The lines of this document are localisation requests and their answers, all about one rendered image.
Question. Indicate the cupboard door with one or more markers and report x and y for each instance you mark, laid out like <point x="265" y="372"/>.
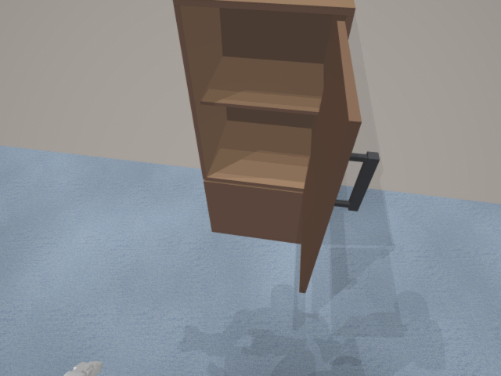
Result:
<point x="336" y="131"/>

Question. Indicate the handle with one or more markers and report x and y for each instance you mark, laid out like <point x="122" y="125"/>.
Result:
<point x="370" y="161"/>

